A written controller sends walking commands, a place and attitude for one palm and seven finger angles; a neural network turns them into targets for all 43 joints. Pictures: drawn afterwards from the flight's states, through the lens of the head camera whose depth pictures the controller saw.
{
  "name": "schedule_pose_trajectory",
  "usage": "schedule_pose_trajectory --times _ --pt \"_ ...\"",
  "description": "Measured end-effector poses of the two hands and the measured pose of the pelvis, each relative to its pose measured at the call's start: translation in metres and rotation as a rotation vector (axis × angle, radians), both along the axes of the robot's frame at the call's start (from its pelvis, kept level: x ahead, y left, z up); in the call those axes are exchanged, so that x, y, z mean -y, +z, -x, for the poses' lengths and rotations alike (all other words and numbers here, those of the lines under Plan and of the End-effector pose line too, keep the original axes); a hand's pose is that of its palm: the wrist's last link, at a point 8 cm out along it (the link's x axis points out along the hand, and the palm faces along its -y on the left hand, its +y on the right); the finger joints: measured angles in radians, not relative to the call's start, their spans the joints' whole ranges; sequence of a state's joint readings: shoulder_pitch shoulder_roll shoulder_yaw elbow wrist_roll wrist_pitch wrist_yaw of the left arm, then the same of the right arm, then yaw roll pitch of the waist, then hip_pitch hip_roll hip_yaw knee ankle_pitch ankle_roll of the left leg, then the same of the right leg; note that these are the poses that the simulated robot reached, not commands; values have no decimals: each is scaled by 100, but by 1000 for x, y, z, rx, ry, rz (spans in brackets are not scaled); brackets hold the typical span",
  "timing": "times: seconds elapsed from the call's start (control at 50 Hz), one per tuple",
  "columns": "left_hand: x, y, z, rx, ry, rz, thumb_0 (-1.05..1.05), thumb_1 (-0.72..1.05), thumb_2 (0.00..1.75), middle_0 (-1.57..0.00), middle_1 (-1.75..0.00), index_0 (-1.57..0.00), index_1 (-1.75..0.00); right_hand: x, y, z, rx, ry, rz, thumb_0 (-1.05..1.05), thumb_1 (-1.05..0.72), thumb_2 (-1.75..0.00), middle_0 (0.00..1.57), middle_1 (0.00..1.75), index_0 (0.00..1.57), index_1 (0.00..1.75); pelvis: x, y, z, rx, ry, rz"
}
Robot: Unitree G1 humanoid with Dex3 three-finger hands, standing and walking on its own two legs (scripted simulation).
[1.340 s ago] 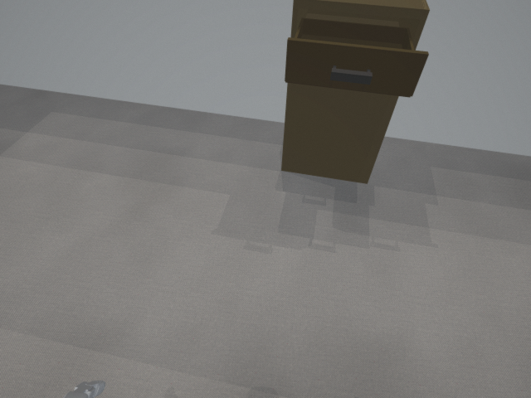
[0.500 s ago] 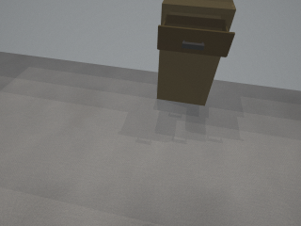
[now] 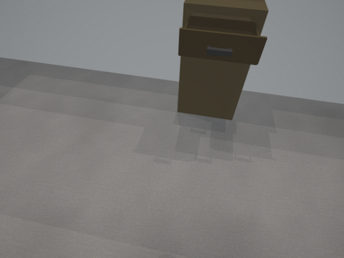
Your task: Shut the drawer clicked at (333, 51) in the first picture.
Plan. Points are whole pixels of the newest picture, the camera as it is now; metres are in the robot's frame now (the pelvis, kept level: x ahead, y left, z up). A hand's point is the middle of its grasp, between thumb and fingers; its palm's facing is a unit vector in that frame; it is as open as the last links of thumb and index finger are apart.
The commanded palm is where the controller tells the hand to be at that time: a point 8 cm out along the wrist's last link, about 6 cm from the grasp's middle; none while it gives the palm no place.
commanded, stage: look at it before walking up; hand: left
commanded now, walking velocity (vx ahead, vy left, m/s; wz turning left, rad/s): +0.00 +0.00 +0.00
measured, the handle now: (219, 49) +1.07 -0.18 -0.02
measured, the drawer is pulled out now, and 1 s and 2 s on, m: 0.28 0.28 0.28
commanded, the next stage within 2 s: walk to a spot facing it in 0.20 s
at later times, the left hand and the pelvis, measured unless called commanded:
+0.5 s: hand out of the picture +0.07 +0.24 -0.17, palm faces -0.06 -0.95 -0.32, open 7.4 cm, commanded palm none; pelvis +0.00 +0.00 -0.01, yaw -4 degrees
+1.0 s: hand out of the picture +0.07 +0.18 -0.17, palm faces -0.17 -0.97 -0.17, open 7.4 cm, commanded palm none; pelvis +0.10 +0.00 -0.01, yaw -17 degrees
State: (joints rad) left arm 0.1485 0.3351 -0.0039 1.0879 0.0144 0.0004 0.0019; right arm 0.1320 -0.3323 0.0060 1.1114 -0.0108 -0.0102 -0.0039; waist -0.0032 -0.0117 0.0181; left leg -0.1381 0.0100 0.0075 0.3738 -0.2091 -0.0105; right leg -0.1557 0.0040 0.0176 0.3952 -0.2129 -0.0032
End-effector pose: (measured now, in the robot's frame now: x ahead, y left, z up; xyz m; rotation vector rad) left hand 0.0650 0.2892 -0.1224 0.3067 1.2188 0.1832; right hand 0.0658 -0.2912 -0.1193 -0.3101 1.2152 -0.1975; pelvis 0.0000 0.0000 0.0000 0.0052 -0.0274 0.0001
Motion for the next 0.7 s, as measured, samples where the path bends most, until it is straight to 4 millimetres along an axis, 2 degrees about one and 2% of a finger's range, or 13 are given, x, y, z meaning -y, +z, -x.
schedule_pose_trajectory --times 0.44,0.56,0.66,0.7 --pt "-3 -2 0 -20 1 -6 0 90 90 -20 -30 -21 -30 -5 -1 -7 27 -17 1 0 -90 -90 20 30 21 30 -3 -1 -1 -4 -33 -2" --pt "18 -15 5 -70 -39 26 0 90 90 -20 -30 -20 -30 -15 -16 12 39 -84 -49 0 -90 -90 20 30 21 30 2 -10 2 -10 -99 -20" --pt "46 -25 12 -87 -54 59 0 90 90 -20 -30 -20 -30 -11 -40 32 5 -145 -103 0 -90 -90 20 30 21 30 17 -23 -8 -4 -147 -7" --pt "57 -26 19 -85 -33 72 0 90 90 -20 -30 -20 -30 -10 -41 35 -32 -153 -112 0 -90 -90 20 30 21 30 21 -22 -14 -11 -152 -3"
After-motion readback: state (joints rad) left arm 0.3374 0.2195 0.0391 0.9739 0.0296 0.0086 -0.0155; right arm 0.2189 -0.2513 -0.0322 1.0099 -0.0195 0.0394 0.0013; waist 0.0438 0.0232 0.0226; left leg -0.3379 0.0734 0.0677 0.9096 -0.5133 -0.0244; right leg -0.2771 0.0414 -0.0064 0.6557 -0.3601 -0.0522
